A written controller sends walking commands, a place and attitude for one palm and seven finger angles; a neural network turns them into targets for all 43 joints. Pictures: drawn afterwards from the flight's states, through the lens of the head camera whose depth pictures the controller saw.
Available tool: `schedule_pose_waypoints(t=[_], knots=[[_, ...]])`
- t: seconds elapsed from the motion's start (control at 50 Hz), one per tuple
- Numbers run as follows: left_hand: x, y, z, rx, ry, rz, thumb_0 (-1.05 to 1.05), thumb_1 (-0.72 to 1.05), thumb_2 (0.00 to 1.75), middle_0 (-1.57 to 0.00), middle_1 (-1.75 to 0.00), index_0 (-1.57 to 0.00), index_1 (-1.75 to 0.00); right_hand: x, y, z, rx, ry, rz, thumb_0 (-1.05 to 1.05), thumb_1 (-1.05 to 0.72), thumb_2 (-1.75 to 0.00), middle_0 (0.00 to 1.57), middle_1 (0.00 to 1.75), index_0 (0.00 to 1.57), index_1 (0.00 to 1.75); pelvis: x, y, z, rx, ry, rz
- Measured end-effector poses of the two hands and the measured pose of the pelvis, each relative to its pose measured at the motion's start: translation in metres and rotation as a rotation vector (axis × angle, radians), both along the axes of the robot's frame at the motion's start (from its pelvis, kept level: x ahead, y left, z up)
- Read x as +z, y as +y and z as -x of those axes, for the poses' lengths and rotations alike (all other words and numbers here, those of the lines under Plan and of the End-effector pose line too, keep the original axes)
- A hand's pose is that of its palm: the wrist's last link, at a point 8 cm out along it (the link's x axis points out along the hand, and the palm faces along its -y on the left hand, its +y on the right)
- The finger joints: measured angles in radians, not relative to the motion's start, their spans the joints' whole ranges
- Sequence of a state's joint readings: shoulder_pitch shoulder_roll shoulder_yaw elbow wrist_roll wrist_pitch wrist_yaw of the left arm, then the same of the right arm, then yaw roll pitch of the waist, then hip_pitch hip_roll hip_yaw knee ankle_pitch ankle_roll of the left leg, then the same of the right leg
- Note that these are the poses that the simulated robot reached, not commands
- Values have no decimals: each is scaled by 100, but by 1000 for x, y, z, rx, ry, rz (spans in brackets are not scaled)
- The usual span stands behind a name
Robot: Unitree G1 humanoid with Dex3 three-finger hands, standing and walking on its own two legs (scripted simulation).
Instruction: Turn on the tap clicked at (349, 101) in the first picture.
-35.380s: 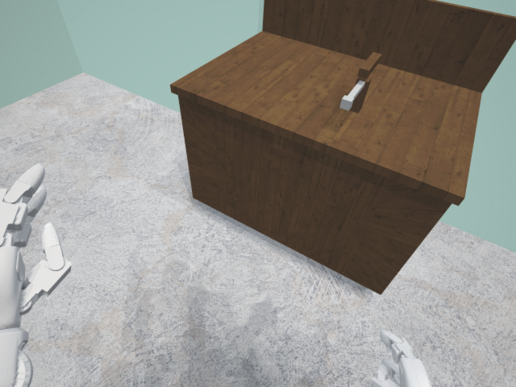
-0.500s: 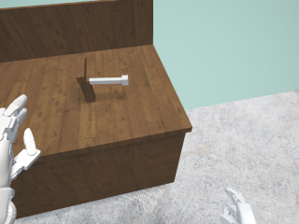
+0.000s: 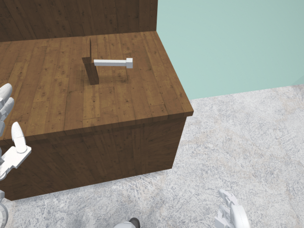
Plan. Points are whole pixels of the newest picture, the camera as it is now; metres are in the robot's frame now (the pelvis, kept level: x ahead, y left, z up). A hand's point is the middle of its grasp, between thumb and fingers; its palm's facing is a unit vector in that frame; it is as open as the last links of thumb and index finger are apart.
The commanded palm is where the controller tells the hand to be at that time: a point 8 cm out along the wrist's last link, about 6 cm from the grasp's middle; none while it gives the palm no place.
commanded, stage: stop stepping back and stand still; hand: left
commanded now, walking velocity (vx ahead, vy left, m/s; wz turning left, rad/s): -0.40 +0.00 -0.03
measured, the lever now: (129, 63) +0.68 +0.17 +0.04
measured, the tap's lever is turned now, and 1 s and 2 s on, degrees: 79 79 79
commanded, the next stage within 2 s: stand and check the lever's angle in 1.36 s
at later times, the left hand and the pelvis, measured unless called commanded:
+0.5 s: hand (11, 226) +0.10 +0.21 +0.18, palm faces +0.39 -0.83 -0.41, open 7.4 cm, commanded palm +0.06 +0.25 +0.19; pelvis -0.10 -0.03 +0.01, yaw -1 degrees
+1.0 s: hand out of the picture +0.02 +0.22 +0.18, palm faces +0.47 -0.80 -0.37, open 7.4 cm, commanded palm -0.04 +0.26 +0.19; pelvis -0.18 -0.03 -0.01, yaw +3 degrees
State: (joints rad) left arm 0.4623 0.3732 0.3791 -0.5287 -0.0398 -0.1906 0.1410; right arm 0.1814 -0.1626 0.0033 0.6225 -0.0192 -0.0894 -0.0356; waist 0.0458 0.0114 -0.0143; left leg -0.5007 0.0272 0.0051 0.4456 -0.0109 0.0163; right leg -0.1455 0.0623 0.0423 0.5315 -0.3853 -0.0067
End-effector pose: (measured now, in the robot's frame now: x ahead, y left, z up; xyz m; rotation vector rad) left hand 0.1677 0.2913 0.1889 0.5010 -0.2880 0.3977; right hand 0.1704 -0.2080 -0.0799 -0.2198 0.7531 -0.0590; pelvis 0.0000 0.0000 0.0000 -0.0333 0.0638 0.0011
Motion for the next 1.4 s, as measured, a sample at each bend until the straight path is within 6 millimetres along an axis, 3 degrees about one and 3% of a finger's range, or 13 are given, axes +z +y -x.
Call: schedule_pose_waypoints(t=[0.06, 0.12, 0.26, 0.36, 0.48, 0.54, 0.64, 0.72, 0.82, 0.96, 1.12, 1.28, 1.4], knots=[[-6, -22, 2, -65, 30, 20, 1, 89, 90, -21, -31, -21, -30, -10, -3, 12, 3, 21, -18, 1, -91, -89, 20, 30, 20, 30, -1, -4, 18, -14, -13, 34], [2, -37, 4, -155, 13, 9, 1, 89, 90, -21, -31, -21, -30, -8, -8, 29, -50, 57, -24, 1, -91, -89, 20, 30, 20, 30, 3, -6, 24, -21, -26, 14], [2, -23, 16, -168, 39, 6, 1, 89, 90, -22, -31, -22, -30, 23, -34, 61, -135, -44, 24, 1, -91, -89, 20, 30, 20, 30, 8, -7, 49, -51, -56, -15], [-8, -26, 50, -113, 113, 56, 1, 89, 90, -21, -31, -21, -30, 33, -51, 92, -149, -106, 49, 1, -91, -89, 20, 30, 20, 30, 10, -11, 71, -37, -99, -20], [3, -40, 105, -50, 58, 16, 1, 89, 90, -21, -31, -21, -30, 18, -65, 122, -115, -57, 62, 1, -91, -89, 20, 30, 20, 30, 7, -24, 97, -4, -114, -47], [11, -42, 121, -29, -9, 30, 1, 89, 90, -21, -31, -21, -30, 13, -67, 138, -103, -14, 65, 1, -91, -89, 20, 30, 20, 30, 9, -27, 110, -14, -107, -69], [6, -35, 123, -10, -60, 88, 1, 89, 90, -21, -31, -21, -30, 13, -64, 161, -119, -31, 71, 1, -91, -89, 20, 30, 20, 30, 6, -26, 129, 5, -87, -63], [-3, -34, 130, -36, -26, 77, 1, 89, 90, -21, -31, -21, -30, 6, -59, 178, -137, -56, 62, 1, -91, -89, 20, 30, 20, 30, -2, -19, 151, 15, -101, -50], [-3, -36, 158, -18, 51, -9, 1, 89, 90, -21, -31, -21, -30, -4, -51, 200, -143, -41, -6, 1, -91, -89, 20, 30, 20, 30, -1, -26, 157, 22, -125, -61], [1, -37, 189, 27, -13, 9, 1, 89, 90, -21, -31, -21, -30, -21, -53, 210, -58, 43, 23, 1, -91, -89, 20, 30, 20, 30, -6, -29, 173, 50, -133, -54], [1, -27, 199, 57, 3, 32, 1, 89, 90, -21, -31, -21, -30, 4, -48, 212, -69, -49, 16, 1, -91, -89, 20, 30, 20, 30, 3, -29, 191, 76, -137, -45], [-4, -38, 224, 61, 10, 46, 1, 89, 90, -21, -31, -21, -30, 1, -51, 197, -5, -59, 6, 1, -91, -89, 20, 30, 20, 30, -1, -34, 196, 101, -121, -21], [-12, -23, 235, 74, 41, 84, 1, 89, 90, -21, -31, -21, -30, 14, -45, 194, -5, -78, 47, 1, -91, -89, 20, 30, 20, 30, 4, -25, 202, 92, -130, -29]])
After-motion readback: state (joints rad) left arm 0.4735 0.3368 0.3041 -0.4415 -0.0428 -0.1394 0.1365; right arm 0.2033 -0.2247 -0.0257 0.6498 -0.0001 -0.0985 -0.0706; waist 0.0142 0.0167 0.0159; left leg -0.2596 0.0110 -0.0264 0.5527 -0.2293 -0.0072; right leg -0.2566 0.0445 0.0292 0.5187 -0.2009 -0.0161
